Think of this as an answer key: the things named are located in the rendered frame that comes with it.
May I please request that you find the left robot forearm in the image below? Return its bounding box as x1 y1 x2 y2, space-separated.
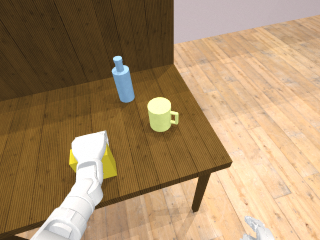
30 158 104 240

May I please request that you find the right robot hand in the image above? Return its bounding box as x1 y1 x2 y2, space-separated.
239 215 275 240

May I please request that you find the sponge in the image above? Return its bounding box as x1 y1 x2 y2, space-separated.
69 142 117 179

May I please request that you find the left robot hand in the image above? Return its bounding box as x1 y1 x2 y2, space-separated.
71 130 109 175

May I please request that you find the left robot upper arm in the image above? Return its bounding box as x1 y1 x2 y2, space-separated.
34 229 71 240

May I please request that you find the table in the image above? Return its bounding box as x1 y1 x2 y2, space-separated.
0 0 233 240

